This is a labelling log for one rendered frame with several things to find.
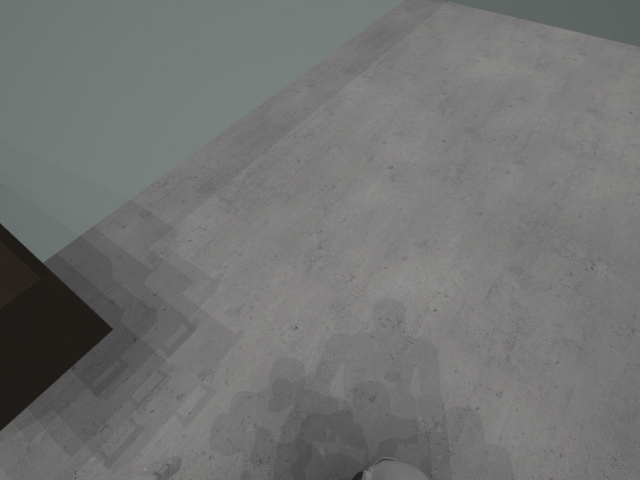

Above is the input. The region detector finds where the drawer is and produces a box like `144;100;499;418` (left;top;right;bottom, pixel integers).
0;241;41;309

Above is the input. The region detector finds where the right robot shin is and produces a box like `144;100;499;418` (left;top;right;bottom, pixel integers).
372;457;396;467

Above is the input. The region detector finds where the robot left hand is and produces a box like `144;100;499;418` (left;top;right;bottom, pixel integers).
133;456;182;480

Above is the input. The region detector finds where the cabinet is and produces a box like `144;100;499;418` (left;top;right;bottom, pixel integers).
0;224;113;431

